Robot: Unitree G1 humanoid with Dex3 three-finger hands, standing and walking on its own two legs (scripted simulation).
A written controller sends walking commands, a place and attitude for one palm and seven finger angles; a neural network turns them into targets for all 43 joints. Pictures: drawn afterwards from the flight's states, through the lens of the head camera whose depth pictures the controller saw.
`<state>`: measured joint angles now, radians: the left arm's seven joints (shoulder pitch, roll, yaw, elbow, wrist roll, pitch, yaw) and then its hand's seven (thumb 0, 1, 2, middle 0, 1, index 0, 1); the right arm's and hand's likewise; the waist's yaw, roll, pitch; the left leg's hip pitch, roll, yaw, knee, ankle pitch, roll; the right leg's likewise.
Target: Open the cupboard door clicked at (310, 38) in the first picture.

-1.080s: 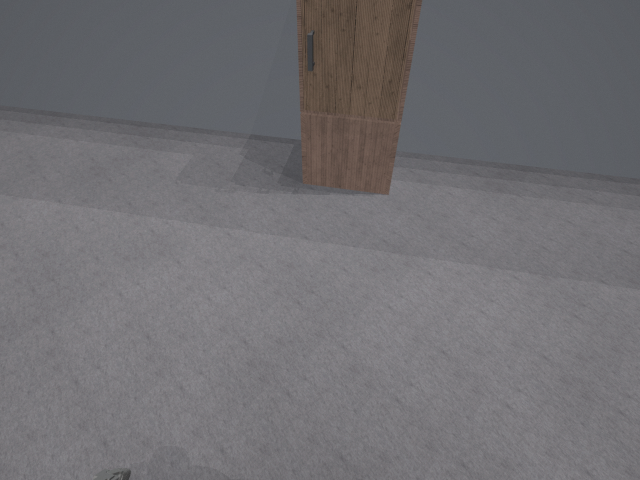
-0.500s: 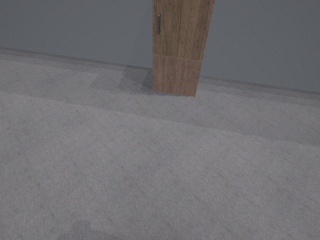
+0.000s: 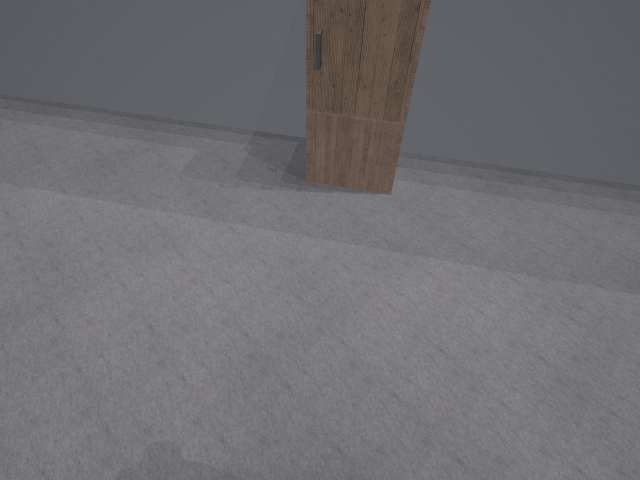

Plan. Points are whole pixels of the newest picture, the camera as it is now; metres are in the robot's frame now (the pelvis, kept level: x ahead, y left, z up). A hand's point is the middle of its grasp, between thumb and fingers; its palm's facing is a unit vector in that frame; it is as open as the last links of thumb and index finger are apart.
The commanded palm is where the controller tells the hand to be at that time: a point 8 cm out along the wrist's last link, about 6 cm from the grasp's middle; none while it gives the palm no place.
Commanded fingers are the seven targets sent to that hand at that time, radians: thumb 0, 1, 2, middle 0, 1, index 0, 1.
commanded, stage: look at it before walking up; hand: left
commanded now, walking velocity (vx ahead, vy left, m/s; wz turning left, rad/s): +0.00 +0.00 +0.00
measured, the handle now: (319, 49) +1.58 +0.10 -0.10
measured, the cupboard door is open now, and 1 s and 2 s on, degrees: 0 0 0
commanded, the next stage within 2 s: walk to a spot facing it in 0.56 s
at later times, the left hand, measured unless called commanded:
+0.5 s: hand out of the picture +0.07 +0.25 -0.16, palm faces -0.02 -0.94 -0.34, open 7.4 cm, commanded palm none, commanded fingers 0.00 0.90 0.90 -0.20 -0.30 -0.20 -0.30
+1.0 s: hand out of the picture +0.03 +0.20 -0.20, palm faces +0.04 -0.99 -0.16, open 7.4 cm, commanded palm none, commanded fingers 0.00 0.90 0.90 -0.20 -0.30 -0.20 -0.30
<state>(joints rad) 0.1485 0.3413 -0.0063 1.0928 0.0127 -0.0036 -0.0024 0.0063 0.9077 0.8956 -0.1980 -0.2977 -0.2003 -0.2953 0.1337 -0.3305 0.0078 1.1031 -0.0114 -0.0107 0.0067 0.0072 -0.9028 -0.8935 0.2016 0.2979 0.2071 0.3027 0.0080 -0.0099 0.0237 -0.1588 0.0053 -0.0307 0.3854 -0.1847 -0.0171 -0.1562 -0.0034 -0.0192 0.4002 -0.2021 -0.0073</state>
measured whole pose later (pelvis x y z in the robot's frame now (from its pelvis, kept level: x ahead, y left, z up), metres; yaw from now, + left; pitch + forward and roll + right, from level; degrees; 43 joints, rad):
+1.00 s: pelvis +0.07 +0.02 -0.02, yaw +0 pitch -1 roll +0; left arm 0.38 0.21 0.02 1.12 0.02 0.00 -0.01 0.00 0.91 0.90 -0.20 -0.30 -0.20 -0.29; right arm 0.33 -0.19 0.00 1.12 -0.02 -0.02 0.01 0.01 -0.91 -0.89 0.20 0.30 0.20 0.30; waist 0.02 -0.04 -0.02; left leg -0.17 0.02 0.05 0.58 -0.39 0.01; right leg -0.17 -0.02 -0.02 0.61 -0.40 -0.01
